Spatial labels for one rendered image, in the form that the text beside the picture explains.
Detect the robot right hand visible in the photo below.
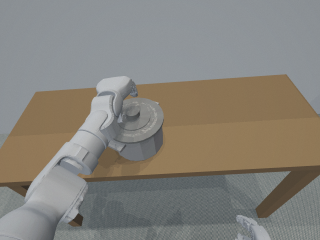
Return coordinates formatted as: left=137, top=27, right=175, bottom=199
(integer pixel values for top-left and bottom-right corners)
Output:
left=235, top=215, right=272, bottom=240

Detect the lid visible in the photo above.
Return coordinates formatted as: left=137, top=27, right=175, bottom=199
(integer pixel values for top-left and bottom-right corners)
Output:
left=113, top=97, right=164, bottom=144

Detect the knob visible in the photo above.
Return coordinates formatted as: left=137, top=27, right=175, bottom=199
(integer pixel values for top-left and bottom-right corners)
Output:
left=125, top=106, right=140, bottom=120

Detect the robot left hand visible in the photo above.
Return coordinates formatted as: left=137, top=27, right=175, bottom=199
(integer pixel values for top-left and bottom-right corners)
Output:
left=96, top=76, right=138, bottom=123

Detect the pot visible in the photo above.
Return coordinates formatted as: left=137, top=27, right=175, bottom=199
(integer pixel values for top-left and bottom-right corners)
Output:
left=108, top=102, right=163, bottom=161

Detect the robot left forearm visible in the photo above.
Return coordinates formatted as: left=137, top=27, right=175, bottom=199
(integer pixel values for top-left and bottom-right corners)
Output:
left=24, top=89, right=123, bottom=203

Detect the robot left upper arm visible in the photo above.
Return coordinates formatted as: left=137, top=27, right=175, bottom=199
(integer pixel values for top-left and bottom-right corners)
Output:
left=0, top=164, right=89, bottom=240

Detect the table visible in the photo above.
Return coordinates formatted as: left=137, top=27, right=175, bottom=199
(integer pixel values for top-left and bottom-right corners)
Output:
left=0, top=74, right=320, bottom=227

